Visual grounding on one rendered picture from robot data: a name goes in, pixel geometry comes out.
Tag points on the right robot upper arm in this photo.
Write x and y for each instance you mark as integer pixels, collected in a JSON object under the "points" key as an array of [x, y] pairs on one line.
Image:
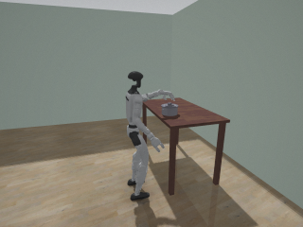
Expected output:
{"points": [[137, 102]]}

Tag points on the robot left thigh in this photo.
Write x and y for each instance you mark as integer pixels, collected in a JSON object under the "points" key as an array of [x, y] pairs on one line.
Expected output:
{"points": [[136, 155]]}

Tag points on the left robot hand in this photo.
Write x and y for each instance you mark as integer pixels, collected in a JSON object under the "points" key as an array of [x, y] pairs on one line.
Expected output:
{"points": [[168, 93]]}

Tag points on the right robot hand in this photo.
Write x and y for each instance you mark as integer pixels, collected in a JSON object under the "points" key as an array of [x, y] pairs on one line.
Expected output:
{"points": [[156, 142]]}

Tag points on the lid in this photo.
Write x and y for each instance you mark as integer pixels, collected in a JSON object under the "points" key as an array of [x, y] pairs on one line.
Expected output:
{"points": [[172, 106]]}

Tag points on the pot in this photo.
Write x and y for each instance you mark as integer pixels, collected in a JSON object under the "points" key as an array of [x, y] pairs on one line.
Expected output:
{"points": [[169, 111]]}

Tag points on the left robot upper arm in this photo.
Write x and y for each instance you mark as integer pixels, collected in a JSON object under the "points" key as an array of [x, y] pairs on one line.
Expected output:
{"points": [[144, 97]]}

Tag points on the robot right forearm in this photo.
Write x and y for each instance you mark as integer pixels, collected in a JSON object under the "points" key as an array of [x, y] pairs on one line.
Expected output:
{"points": [[141, 126]]}

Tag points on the table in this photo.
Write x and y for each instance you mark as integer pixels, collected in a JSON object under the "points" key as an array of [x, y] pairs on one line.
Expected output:
{"points": [[188, 115]]}

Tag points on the left robot shin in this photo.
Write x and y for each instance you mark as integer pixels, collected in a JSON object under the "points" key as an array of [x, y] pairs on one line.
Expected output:
{"points": [[134, 169]]}

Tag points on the robot left forearm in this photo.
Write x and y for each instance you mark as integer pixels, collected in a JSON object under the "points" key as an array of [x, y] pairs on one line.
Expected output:
{"points": [[155, 94]]}

